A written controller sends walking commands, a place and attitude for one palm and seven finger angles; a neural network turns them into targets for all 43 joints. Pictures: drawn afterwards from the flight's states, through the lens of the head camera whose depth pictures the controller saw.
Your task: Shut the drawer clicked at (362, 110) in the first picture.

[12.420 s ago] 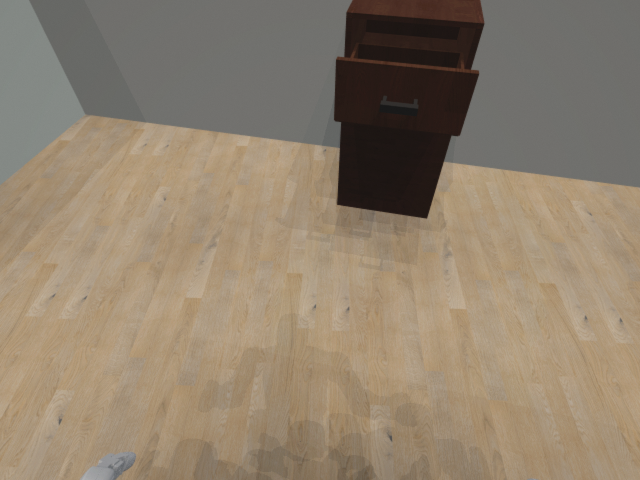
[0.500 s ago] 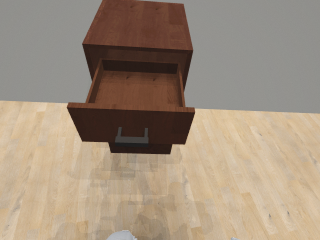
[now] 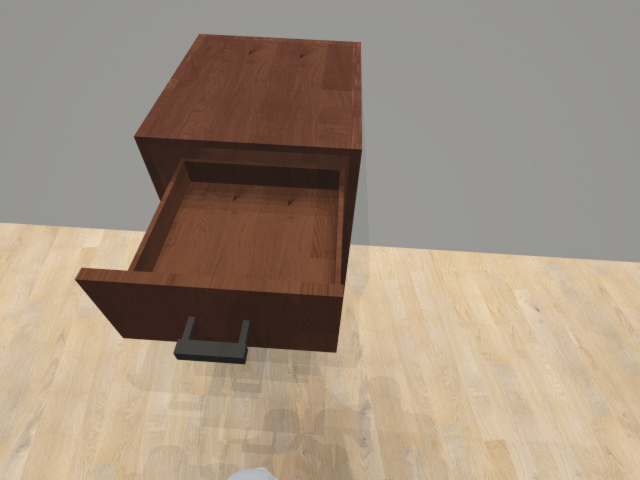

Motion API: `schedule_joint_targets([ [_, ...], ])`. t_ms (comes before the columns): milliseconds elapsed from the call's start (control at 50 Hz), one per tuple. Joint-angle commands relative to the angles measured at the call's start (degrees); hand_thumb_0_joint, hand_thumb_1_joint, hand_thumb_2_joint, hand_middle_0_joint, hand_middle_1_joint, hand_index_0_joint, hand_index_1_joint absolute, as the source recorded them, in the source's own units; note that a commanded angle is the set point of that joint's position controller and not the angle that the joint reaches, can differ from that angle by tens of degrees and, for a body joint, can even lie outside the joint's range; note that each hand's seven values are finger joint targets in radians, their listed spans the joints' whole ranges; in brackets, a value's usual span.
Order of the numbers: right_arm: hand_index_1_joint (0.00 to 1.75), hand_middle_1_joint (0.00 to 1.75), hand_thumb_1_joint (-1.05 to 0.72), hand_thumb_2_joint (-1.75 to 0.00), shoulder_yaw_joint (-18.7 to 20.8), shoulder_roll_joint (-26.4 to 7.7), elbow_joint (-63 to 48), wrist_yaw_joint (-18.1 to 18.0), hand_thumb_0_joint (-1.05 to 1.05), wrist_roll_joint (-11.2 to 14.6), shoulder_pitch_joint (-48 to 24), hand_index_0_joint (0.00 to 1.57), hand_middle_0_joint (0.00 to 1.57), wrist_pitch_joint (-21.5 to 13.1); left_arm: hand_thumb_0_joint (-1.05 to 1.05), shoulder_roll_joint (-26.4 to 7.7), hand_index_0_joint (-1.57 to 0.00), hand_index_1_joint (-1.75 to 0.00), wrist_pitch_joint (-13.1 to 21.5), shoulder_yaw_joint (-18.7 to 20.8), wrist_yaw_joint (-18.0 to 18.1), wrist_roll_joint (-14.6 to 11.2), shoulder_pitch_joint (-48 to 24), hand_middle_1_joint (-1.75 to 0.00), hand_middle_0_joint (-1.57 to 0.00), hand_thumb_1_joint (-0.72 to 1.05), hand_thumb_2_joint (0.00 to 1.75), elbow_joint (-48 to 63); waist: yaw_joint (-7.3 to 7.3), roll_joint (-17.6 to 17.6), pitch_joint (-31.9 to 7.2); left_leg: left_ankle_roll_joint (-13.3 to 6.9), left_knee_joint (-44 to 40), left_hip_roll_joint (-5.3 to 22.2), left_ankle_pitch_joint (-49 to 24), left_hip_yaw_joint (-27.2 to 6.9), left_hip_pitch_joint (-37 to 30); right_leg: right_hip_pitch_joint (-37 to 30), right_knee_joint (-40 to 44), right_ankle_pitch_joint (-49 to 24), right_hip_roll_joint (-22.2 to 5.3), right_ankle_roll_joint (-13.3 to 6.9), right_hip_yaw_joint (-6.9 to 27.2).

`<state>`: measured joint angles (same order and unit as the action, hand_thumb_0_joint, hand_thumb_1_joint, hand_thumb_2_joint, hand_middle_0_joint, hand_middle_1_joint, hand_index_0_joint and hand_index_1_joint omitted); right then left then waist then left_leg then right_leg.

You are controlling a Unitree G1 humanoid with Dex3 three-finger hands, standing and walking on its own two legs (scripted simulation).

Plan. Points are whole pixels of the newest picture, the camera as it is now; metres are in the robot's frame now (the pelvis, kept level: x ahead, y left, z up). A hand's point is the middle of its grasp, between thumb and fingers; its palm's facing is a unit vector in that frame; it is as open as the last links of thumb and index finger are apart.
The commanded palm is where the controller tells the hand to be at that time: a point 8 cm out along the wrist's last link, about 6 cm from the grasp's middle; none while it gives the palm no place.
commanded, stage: come to a stop and stand still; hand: left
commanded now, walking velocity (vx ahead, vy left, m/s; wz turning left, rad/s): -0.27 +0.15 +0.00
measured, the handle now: (215, 338) +0.31 +0.19 -0.06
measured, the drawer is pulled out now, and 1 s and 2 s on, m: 0.30 0.30 0.30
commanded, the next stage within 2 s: look again from close up in 1.30 s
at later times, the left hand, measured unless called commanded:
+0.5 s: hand out of the picture +0.04 +0.16 -0.17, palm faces +0.04 -0.97 -0.25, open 7.4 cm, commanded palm none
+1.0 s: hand out of the picture +0.00 +0.10 -0.17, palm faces +0.05 -0.99 -0.16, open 7.4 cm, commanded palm none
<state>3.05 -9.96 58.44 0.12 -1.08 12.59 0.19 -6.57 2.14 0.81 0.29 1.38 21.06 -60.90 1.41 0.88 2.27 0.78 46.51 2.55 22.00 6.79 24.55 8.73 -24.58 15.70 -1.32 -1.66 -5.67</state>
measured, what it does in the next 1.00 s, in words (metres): steps on the spot: left foot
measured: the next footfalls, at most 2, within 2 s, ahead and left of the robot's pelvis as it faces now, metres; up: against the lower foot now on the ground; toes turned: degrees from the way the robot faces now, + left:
left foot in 0.08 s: +0.10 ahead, +0.09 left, +0.00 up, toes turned +2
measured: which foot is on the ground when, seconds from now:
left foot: up 0.00-0.06, down 0.08-1.00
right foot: down 0.00-1.00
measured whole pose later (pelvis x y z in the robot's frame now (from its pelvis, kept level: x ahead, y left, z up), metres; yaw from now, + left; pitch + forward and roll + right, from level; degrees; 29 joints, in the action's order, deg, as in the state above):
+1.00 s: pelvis +0.04 -0.04 +0.00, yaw -1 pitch -1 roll +1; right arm -1.0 -6.3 67.2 -2.1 -0.2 17.7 0.3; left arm -5.9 0.9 -0.7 2.2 0.1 20.9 -65.2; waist 0.5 0.9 2.2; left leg 1.0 22.1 2.4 9.9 6.3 11.2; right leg 2.4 -20.9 18.1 2.2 -4.2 -5.5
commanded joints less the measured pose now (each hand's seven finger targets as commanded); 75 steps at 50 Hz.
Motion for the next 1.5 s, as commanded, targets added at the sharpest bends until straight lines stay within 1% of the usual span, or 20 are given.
schedule_joint_targets([
  [0, 0.30, 0.30, -0.90, -0.90, -1.2, 0.5, -1.8, -0.5, 0.00, 0.0, 0.1, 0.20, 0.20, -2.3, 0.00, -8.1, -0.20, -0.30, 0.5, 1.9, 0.8, -0.6, 3.8, -0.30, -0.20, 0.90, 0.90, -0.1, -0.79, 5.5, -0.2, 0.2, -16.4, -1.4, -9.2, 0.3, -8.8, 0.1, 3.6, -22.3, -10.7, -6.2, 9.2],
  [20, 0.30, 0.30, -0.90, -0.90, -1.6, 0.2, -0.3, -1.0, 0.00, 0.2, 2.2, 0.20, 0.20, -2.7, 0.00, -7.0, -0.20, -0.30, 0.4, 1.4, 1.0, -1.0, 2.8, -0.30, -0.20, 0.90, 0.90, -0.3, -1.76, 4.1, -1.2, 0.2, -23.1, -1.0, -15.6, -1.1, -14.4, 0.6, -0.6, -26.1, -8.5, -4.2, 7.8],
  [40, 0.30, 0.30, -0.90, -0.90, -1.4, -2.3, 1.0, -1.7, 0.00, 0.1, 4.7, 0.20, 0.20, -3.3, 0.00, -5.1, -0.20, -0.30, 0.4, 0.7, 1.1, -1.1, 4.0, -0.30, -0.20, 0.90, 0.90, -0.6, -2.01, -0.5, -4.5, -1.0, -24.2, 3.1, -30.7, -4.7, -21.3, 2.1, -5.2, -25.7, -6.0, -1.6, 6.5],
  [60, 0.30, 0.30, -0.90, -0.90, -0.9, -5.3, 1.2, -2.4, 0.00, 0.4, 5.8, 0.20, 0.20, -3.6, 0.00, -2.9, -0.20, -0.30, 0.1, 0.0, 1.4, -1.3, 5.4, -0.30, -0.20, 0.90, 0.90, -0.8, -1.61, -6.3, -6.7, -4.6, -21.7, 10.8, -49.2, -11.9, -26.2, 6.3, -6.9, -13.5, -3.4, 0.6, 5.5],
  [80, 0.30, 0.30, -0.90, -0.90, -1.0, -6.3, 1.7, -2.8, 0.00, 0.6, 5.3, 0.20, 0.20, -2.9, 0.00, -2.0, -0.20, -0.30, -0.4, -0.3, 1.9, -1.5, 6.0, -0.30, -0.20, 0.90, 0.90, -1.4, -1.10, -9.3, -6.3, -8.2, -22.2, 15.4, -57.4, -13.0, -23.9, 4.9, -7.1, 3.7, -2.8, 1.8, 4.2],
  [100, 0.30, 0.30, -0.90, -0.90, -1.1, -6.3, 1.6, -2.9, 0.00, 0.5, 3.6, 0.20, 0.20, -2.1, 0.00, -2.0, -0.20, -0.30, -1.1, -0.1, 2.3, -1.1, 6.5, -0.30, -0.20, 0.90, 0.90, -1.7, -0.62, -7.9, -3.5, -9.0, -23.3, 15.2, -53.1, -11.6, -20.2, 4.0, -7.5, 9.0, -2.5, 1.9, 4.9],
  [160, 0.30, 0.30, -0.90, -0.90, -1.6, -4.0, 1.2, -3.7, 0.00, 1.2, -0.5, 0.20, 0.20, -1.6, 0.00, -4.5, -0.20, -0.30, -2.6, 0.3, 2.2, -0.9, 5.3, -0.30, -0.20, 0.90, 0.90, -2.3, 0.13, -13.2, 0.1, -8.8, -26.6, 12.2, -52.2, -12.0, -17.3, 4.6, -8.1, 6.0, -3.7, 2.4, 5.6],
  [220, 0.30, 0.30, -0.90, -0.90, -0.7, -4.8, 0.3, -3.6, 0.00, 1.1, -1.6, 0.20, 0.20, -0.9, 0.00, -5.0, -0.20, -0.30, -2.9, 0.7, 2.3, -0.7, 5.4, -0.30, -0.20, 0.90, 0.90, -1.9, 0.42, -5.8, -2.1, -8.2, -24.0, 10.6, -46.1, -11.5, -18.7, 4.7, -4.3, -0.6, -4.0, 2.0, 6.7],
  [300, 0.30, 0.30, -0.90, -0.90, 0.3, -4.0, -0.7, -2.7, 0.00, 0.6, -0.8, 0.20, 0.20, 0.4, 0.00, -6.9, -0.20, -0.30, -2.0, 1.3, 2.5, -0.2, 2.9, -0.30, -0.20, 0.90, 0.90, 0.3, -0.99, 6.5, -5.5, -3.3, -18.3, 4.6, -28.4, -7.1, -17.8, 2.8, 0.0, -24.8, -8.1, -0.2, 10.5],
  [340, 0.30, 0.30, -0.90, -0.90, 0.2, -3.1, -0.7, -2.4, 0.00, 0.4, -0.3, 0.20, 0.20, 0.8, 0.00, -7.5, -0.20, -0.30, -1.9, 1.6, 2.5, -0.2, 1.1, -0.30, -0.20, 0.90, 0.90, 1.7, -1.38, 7.8, -5.4, -1.8, -18.2, 2.7, -21.2, -5.5, -15.3, 1.5, -0.3, -28.7, -10.3, -2.0, 11.4],
  [540, 0.30, 0.30, -0.90, -0.90, -1.9, -2.1, 2.6, -1.5, 0.00, 0.3, 0.3, 0.20, 0.20, 0.6, 0.00, -7.6, -0.20, -0.30, -1.5, 0.6, 2.1, -0.7, -1.0, -0.30, -0.20, 0.90, 0.90, 1.3, -0.78, 1.5, 4.1, -1.5, -25.6, 3.8, -14.8, -7.3, -14.9, 6.2, 7.6, -5.5, -7.2, -0.1, 10.1],
  [660, 0.30, 0.30, -0.90, -0.90, -2.7, -2.2, 4.9, -1.5, 0.00, 0.3, 3.5, 0.20, 0.20, 0.4, 0.00, -7.8, -0.20, -0.30, -1.2, 0.2, 1.9, -1.0, -0.4, -0.30, -0.20, 0.90, 0.90, -0.3, -0.98, 0.4, 5.4, -0.9, -26.8, 3.4, -13.2, -7.2, -15.2, 5.8, 11.6, 0.1, -6.7, 0.1, 9.9],
  [920, 0.30, 0.30, -0.90, -0.90, -3.3, -1.2, 7.1, -2.5, 0.00, 0.6, 7.4, 0.20, 0.20, -0.9, 0.00, -5.4, -0.20, -0.30, -0.5, -0.2, 2.5, -1.1, 5.2, -0.30, -0.20, 0.90, 0.90, -3.3, -0.83, 1.0, 0.2, -1.4, -24.9, 3.9, -20.8, -5.9, -17.4, -0.8, 7.8, -21.1, -6.5, 1.0, 7.7],
  [1060, 0.30, 0.30, -0.90, -0.90, -3.3, -0.6, 7.2, -2.7, 0.00, 0.8, 7.2, 0.20, 0.20, -0.7, 0.00, -4.2, -0.20, -0.30, -0.7, -0.5, 2.7, -0.9, 7.2, -0.30, -0.20, 0.90, 0.90, -4.4, -0.95, 0.8, 3.6, -1.7, -24.9, 3.9, -20.2, -5.8, -17.2, 1.2, 8.2, -19.3, -5.8, 1.4, 7.7],
  [1360, 0.30, 0.30, -0.90, -0.90, -3.5, -1.6, 6.9, -2.9, 0.00, 0.7, 5.9, 0.20, 0.20, -1.1, 0.00, -4.7, -0.20, -0.30, -0.7, -0.4, 2.7, -0.8, 7.5, -0.30, -0.20, 0.90, 0.90, -4.7, -0.88, 0.8, 2.5, -2.1, -24.1, 3.6, -24.0, -5.6, -18.2, -1.1, 7.1, -25.0, -6.1, 1.6, 7.1],
  [1380, 0.30, 0.30, -0.90, -0.90, -3.2, -3.7, 2.0, -1.9, 0.00, 0.9, 0.1, 0.20, 0.20, -2.1, 0.00, -6.0, -0.20, -0.30, 1.7, -1.0, 4.8, 0.7, 8.4, -0.30, -0.20, 0.90, 0.90, -4.3, 0.06, -0.5, 5.7, -0.7, -8.5, 3.0, -22.8, -1.6, -10.8, 4.2, 6.7, -51.7, -9.4, 5.5, 12.3],
  [1400, 0.30, 0.30, -0.90, -0.90, -3.1, -0.7, 0.0, -1.5, 0.00, 0.8, 2.7, 0.20, 0.20, -1.2, 0.00, -8.8, -0.20, -0.30, 1.9, 0.0, 4.3, 0.3, 6.8, -0.30, -0.20, 0.90, 0.90, -1.7, -2.45, 2.7, 4.1, -2.1, -6.7, 0.5, -3.8, -5.3, -6.0, 0.1, 4.0, -53.6, -11.5, 3.5, 11.6],
  [1420, 0.30, 0.30, -0.90, -0.90, -2.5, -1.2, 0.4, -1.6, 0.00, 0.4, 4.3, 0.20, 0.20, -1.0, 0.00, -7.9, -0.20, -0.30, 1.7, -0.5, 3.7, 0.2, 4.3, -0.30, -0.20, 0.90, 0.90, -0.6, -3.66, -2.3, 2.8, -2.7, -7.5, 0.5, -2.5, -4.5, -6.6, -0.2, 2.4, -51.5, -11.3, -0.1, 9.8],
  [1440, 0.30, 0.30, -0.90, -0.90, -2.7, -0.4, 0.8, -1.4, 0.00, 0.5, 5.8, 0.20, 0.20, -1.0, 0.00, -7.8, -0.20, -0.30, 1.9, -0.6, 3.5, 0.0, 3.8, -0.30, -0.20, 0.90, 0.90, -0.4, -4.15, 1.0, 0.0, -2.2, -9.7, 0.8, -4.0, -3.9, -7.1, -1.5, 2.1, -45.2, -9.5, -2.5, 8.6],
  [1480, 0.30, 0.30, -0.90, -0.90, -2.6, -2.3, 0.1, -1.5, 0.00, 0.4, 8.4, 0.20, 0.20, -1.5, 0.00, -7.9, -0.20, -0.30, 1.8, -0.5, 3.4, -0.4, 3.4, -0.30, -0.20, 0.90, 0.90, 1.5, -4.09, 5.8, -6.8, -2.7, -13.3, 0.1, -12.5, -4.4, -11.5, -5.3, -3.8, -47.1, -7.2, -2.4, 7.5],
])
